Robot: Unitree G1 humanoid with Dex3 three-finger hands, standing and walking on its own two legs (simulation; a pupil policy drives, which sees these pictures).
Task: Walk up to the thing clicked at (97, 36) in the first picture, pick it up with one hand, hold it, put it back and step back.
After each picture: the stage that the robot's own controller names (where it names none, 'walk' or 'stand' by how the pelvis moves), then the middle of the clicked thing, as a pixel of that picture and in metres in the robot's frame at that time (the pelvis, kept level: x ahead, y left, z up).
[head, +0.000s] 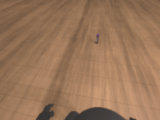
stand; (97, 39) +1.78 -0.14 -0.65
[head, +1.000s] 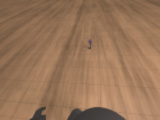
walk; (89, 44) +1.66 +0.16 -0.63
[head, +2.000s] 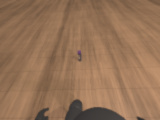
walk; (79, 56) +1.11 +0.30 -0.64
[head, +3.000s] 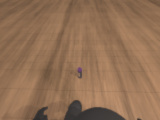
walk; (79, 73) +0.71 +0.20 -0.64
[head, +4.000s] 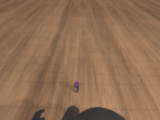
walk; (76, 87) +0.49 +0.16 -0.63
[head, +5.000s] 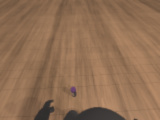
stand; (73, 92) +0.40 +0.20 -0.65
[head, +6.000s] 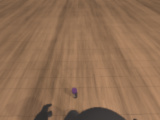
stand; (74, 93) +0.40 +0.18 -0.64
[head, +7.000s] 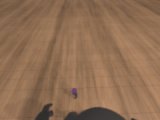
stand; (74, 93) +0.39 +0.18 -0.65
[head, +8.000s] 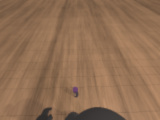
stand; (75, 92) +0.42 +0.18 -0.66
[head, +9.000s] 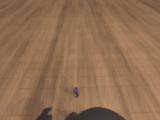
stand; (76, 92) +0.41 +0.18 -0.66
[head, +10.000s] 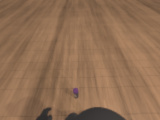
go down; (76, 93) +0.40 +0.17 -0.66
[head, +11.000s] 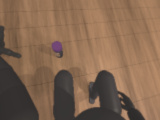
go down; (58, 51) +0.48 +0.22 -0.27
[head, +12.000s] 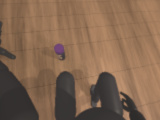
approach; (60, 53) +0.48 +0.22 -0.26
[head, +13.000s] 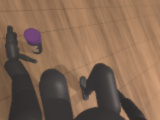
close in; (35, 44) +0.48 +0.26 -0.17
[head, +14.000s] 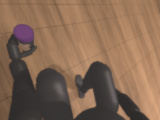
close; (26, 42) +0.47 +0.27 -0.16
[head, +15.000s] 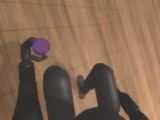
lift; (39, 50) +0.40 +0.25 -0.17
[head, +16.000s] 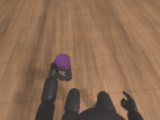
lift; (65, 70) +0.33 +0.17 +0.03
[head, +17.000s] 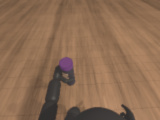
hold; (68, 73) +0.31 +0.15 +0.06
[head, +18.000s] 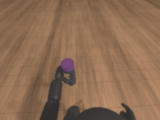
hold; (69, 74) +0.31 +0.15 +0.04
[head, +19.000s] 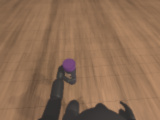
crouch; (70, 73) +0.32 +0.14 +0.00
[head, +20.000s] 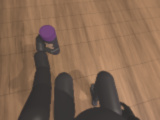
lower; (52, 43) +0.49 +0.21 -0.03
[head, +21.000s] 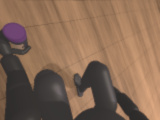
lower; (19, 42) +0.46 +0.28 -0.17
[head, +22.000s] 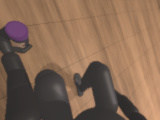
lower; (20, 40) +0.47 +0.29 -0.17
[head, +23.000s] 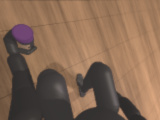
lower; (26, 42) +0.46 +0.28 -0.17
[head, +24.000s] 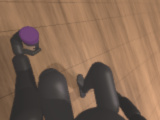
lower; (31, 44) +0.45 +0.26 -0.16
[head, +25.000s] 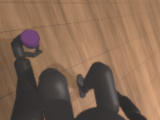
draw back; (32, 46) +0.44 +0.26 -0.17
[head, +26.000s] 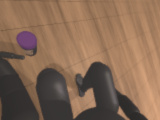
rise; (29, 46) +0.44 +0.26 -0.17
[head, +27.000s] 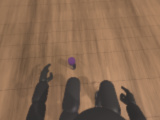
walk; (72, 64) +0.46 +0.18 -0.38
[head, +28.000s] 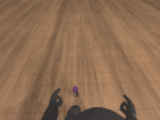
stand; (75, 92) +0.40 +0.16 -0.59
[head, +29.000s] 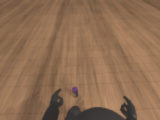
stand; (75, 92) +0.40 +0.17 -0.60
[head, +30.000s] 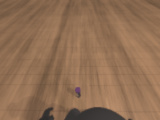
stand; (78, 92) +0.40 +0.16 -0.64
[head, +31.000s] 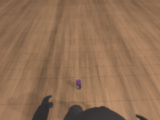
walk; (78, 84) +0.44 +0.13 -0.63
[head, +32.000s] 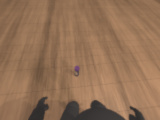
walk; (76, 71) +0.60 +0.15 -0.64
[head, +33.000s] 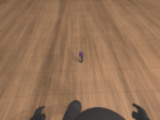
walk; (80, 57) +0.93 +0.22 -0.63
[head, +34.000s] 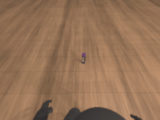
stand; (83, 58) +1.00 +0.14 -0.64
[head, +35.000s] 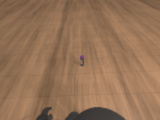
stand; (82, 61) +1.00 +0.16 -0.66
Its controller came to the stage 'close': yes
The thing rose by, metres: 0.68
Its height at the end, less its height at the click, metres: +0.00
